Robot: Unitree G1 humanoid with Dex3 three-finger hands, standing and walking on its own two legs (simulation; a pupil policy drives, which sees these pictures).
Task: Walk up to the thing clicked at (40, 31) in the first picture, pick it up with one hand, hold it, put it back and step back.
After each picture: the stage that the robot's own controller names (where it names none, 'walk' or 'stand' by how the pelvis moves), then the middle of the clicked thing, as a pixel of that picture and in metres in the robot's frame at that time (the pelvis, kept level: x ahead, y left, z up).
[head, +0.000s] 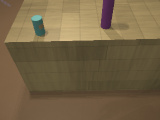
stand; (38, 25) +0.88 +0.32 -0.10
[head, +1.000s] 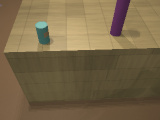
walk; (42, 33) +0.76 +0.24 -0.09
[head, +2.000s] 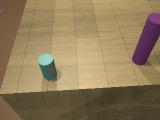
rise first; (48, 67) +0.48 +0.19 -0.08
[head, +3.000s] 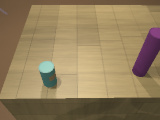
stand; (48, 74) +0.47 +0.19 -0.10
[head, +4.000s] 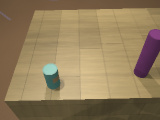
stand; (51, 76) +0.48 +0.18 -0.11
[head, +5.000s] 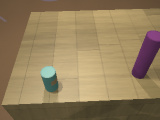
stand; (50, 79) +0.46 +0.18 -0.11
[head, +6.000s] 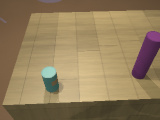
stand; (50, 79) +0.47 +0.18 -0.11
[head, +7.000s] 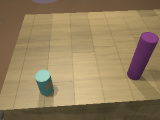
rise first; (44, 83) +0.45 +0.21 -0.11
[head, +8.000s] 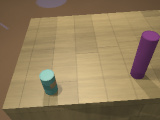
go down; (49, 82) +0.46 +0.21 -0.10
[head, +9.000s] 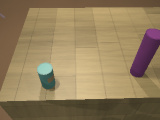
go down; (46, 76) +0.47 +0.20 -0.10
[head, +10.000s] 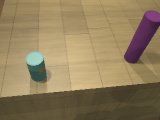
go down; (36, 67) +0.46 +0.19 -0.05
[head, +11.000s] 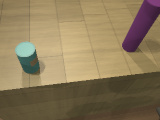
close in; (28, 58) +0.47 +0.19 -0.03
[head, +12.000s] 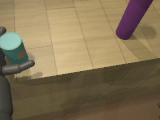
close; (15, 51) +0.47 +0.20 +0.00
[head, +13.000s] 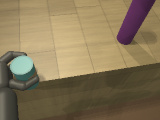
lift; (26, 73) +0.39 +0.18 -0.01
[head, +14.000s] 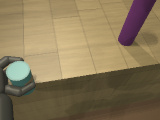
lift; (22, 79) +0.37 +0.19 +0.00
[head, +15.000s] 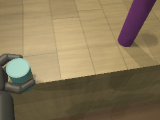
lift; (21, 76) +0.38 +0.19 +0.00
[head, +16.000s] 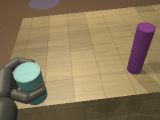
hold; (32, 84) +0.29 +0.16 +0.14
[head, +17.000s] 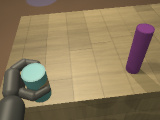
hold; (37, 83) +0.32 +0.16 +0.10
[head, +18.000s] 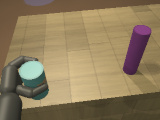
crouch; (35, 81) +0.33 +0.16 +0.10
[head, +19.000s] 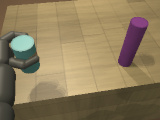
crouch; (26, 55) +0.42 +0.19 +0.10
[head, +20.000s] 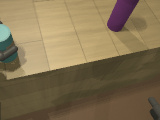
lower; (2, 44) +0.49 +0.20 +0.01
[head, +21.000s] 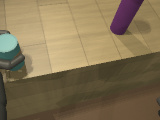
lower; (10, 53) +0.46 +0.20 +0.00
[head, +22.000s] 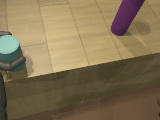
lower; (11, 54) +0.45 +0.19 +0.00
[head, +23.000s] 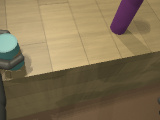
lower; (10, 53) +0.46 +0.19 +0.00
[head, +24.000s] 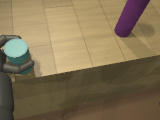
draw back; (20, 57) +0.44 +0.18 +0.00
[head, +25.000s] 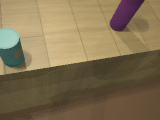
rise; (10, 49) +0.45 +0.18 +0.01
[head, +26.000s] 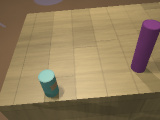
sink last; (49, 83) +0.43 +0.18 -0.05
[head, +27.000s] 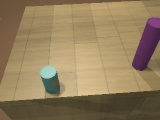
stand; (50, 80) +0.43 +0.18 -0.06
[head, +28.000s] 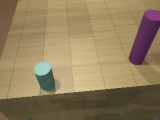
stand; (45, 76) +0.43 +0.18 -0.05
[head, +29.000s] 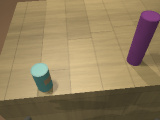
stand; (42, 77) +0.42 +0.19 -0.04
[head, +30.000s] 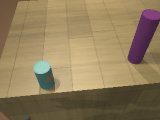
stand; (44, 75) +0.44 +0.19 -0.04
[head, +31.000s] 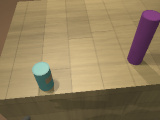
stand; (43, 76) +0.43 +0.19 -0.04
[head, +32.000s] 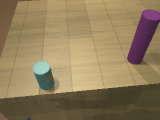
stand; (44, 76) +0.43 +0.19 -0.04
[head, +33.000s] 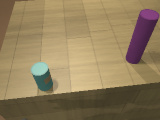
stand; (42, 76) +0.43 +0.19 -0.05
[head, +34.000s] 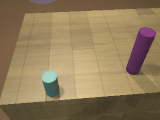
stand; (51, 84) +0.44 +0.17 -0.10
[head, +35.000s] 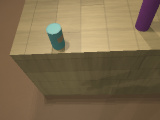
walk; (56, 37) +0.60 +0.17 -0.08
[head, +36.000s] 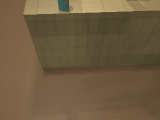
walk; out of the picture +0.92 +0.12 -0.08
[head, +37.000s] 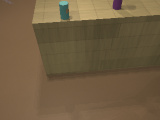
stand; (64, 10) +1.07 +0.18 -0.09
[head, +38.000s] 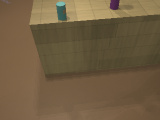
stand; (61, 11) +1.07 +0.18 -0.11
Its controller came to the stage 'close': yes
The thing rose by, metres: 0.21
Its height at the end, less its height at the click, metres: +0.00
